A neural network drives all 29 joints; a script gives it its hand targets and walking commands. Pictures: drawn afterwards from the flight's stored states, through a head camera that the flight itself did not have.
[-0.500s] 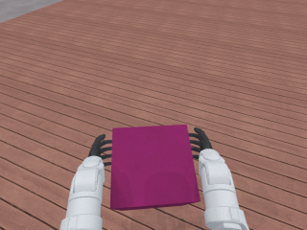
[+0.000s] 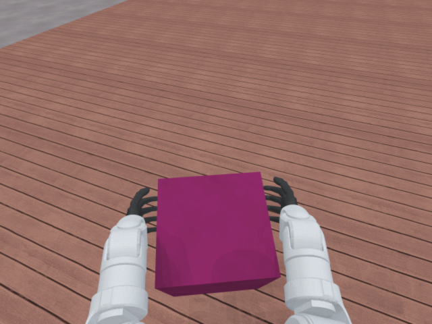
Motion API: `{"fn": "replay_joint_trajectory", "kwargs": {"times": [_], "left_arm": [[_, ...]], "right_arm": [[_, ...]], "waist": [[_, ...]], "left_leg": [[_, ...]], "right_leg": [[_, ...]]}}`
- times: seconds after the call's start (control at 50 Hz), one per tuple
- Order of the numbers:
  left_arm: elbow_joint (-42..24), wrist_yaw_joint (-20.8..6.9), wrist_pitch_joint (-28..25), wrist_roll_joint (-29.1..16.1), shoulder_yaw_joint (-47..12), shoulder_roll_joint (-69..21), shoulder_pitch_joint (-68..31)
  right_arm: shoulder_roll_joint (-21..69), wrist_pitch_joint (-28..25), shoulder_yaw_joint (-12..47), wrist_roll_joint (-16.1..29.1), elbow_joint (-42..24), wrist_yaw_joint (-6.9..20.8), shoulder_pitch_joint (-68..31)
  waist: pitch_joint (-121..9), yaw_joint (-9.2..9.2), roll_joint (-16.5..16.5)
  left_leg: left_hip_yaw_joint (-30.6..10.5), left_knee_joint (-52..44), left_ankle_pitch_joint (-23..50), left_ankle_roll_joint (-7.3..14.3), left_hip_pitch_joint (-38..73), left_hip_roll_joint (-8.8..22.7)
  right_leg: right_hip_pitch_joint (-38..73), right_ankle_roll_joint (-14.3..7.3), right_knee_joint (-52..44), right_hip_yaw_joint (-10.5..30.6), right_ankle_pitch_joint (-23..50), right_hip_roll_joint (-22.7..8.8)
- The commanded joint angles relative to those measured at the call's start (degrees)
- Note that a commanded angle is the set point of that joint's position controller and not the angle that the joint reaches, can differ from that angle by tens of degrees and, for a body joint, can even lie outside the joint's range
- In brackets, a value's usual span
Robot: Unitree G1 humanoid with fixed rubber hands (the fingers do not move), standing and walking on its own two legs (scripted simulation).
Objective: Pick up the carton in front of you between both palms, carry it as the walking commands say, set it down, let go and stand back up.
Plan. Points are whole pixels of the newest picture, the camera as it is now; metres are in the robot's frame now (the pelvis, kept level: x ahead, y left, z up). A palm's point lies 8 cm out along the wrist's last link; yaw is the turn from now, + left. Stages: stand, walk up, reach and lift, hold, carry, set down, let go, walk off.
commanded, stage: set down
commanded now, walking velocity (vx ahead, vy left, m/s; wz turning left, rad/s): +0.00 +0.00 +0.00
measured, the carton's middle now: (213, 239) +0.32 +0.00 -0.06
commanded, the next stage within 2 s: none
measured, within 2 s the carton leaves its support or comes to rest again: neither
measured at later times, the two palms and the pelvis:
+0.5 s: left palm (160, 244) +0.37 +0.14 -0.16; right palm (271, 250) +0.33 -0.15 -0.15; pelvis -0.03 +0.05 -0.07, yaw +0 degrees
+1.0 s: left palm (176, 247) +0.43 +0.12 -0.29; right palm (270, 265) +0.35 -0.17 -0.28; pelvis -0.04 +0.05 -0.19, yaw +2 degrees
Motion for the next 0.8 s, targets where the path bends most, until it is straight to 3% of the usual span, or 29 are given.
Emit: {"fn": "replay_joint_trajectory", "kwargs": {"times": [0.0, 0.1, 0.18, 0.28, 0.34, 0.42, 0.46, 0.52, 0.66, 0.78], "left_arm": [[7.79, -15.66, -6.31, -9.50, -19.76, -45.65, -43.60], [16.11, -12.49, -10.68, -2.59, -8.82, -39.03, -44.74], [18.93, -9.69, -15.90, 1.89, -3.02, -32.66, -39.52], [16.87, -8.40, -25.95, -2.27, -12.11, -36.63, -39.33], [14.28, -7.64, -30.97, -6.66, -21.13, -41.86, -43.24], [8.17, -6.16, -32.24, -12.73, -34.20, -48.73, -48.43], [5.29, -5.91, -31.18, -14.82, -39.35, -50.49, -50.00], [5.45, -6.39, -28.77, -15.34, -40.76, -50.22, -49.96], [14.18, -8.77, -24.47, -12.55, -33.11, -46.60, -49.32], [18.27, -9.73, -25.64, -13.02, -29.73, -44.45, -54.65]], "right_arm": [[52.28, -2.79, 19.98, 10.31, 13.18, 13.88, -33.23], [42.53, -7.29, 7.57, 3.45, 16.76, 10.22, -35.16], [34.69, -13.10, 2.54, -0.49, 16.40, 8.44, -31.73], [38.56, -23.67, 10.84, 2.33, 12.83, 8.78, -32.32], [42.62, -28.26, 17.89, 5.36, 11.85, 10.27, -35.47], [45.71, -29.55, 25.81, 9.48, 8.20, 12.21, -38.03], [46.42, -28.70, 27.66, 10.82, 6.95, 13.12, -37.85], [46.53, -26.64, 27.95, 11.64, 6.27, 14.15, -38.89], [46.64, -21.83, 22.53, 9.84, 11.34, 14.27, -39.94], [46.96, -22.37, 20.16, 9.76, 12.79, 11.55, -43.85]], "waist": [[-7.44, -0.79, -4.43], [-5.19, -2.85, -2.47], [-8.01, -3.48, -2.09], [-24.16, -4.13, -2.79], [-37.05, -4.52, -2.09], [-57.56, -6.18, 0.80], [-65.28, -7.46, 2.57], [-66.02, -8.09, 3.54], [-57.32, -7.24, 4.19], [-60.14, -8.36, 1.67]], "left_leg": [[8.84, -0.98, -10.21, 1.76, -18.44, -7.91], [8.91, 3.75, -11.06, 1.20, -25.56, -8.41], [9.34, 7.65, -6.28, 0.31, -31.32, -9.00], [9.88, 14.51, 4.10, -1.11, -40.84, -11.04], [10.02, 19.80, 7.86, -2.50, -45.02, -11.78], [9.19, 26.97, 15.42, -4.23, -43.72, -11.61], [9.12, 30.30, 17.80, -4.53, -42.94, -11.46], [9.69, 33.45, 14.00, -4.66, -48.11, -11.47], [12.23, 37.99, 2.15, -3.82, -65.95, -12.40], [13.12, 44.31, 1.35, -3.13, -77.10, -13.36]], "right_leg": [[13.23, 3.05, -2.91, 2.78, -19.96, -0.30], [6.71, 2.60, 3.27, 0.32, -17.47, 1.30], [-1.41, 2.57, 9.70, -2.10, -8.51, 2.59], [-7.65, 3.15, 20.79, -2.74, 10.82, 3.25], [-12.81, 3.49, 27.58, -3.37, 15.13, 3.96], [-20.10, 3.57, 34.98, -5.41, 20.40, 4.57], [-25.30, 3.53, 37.71, -6.39, 20.29, 4.81], [-32.50, 3.28, 40.07, -6.84, 15.35, 4.71], [-42.37, 3.94, 43.34, -6.30, 6.34, 4.31], [-46.06, 5.07, 48.46, -6.14, 8.73, 4.25]]}}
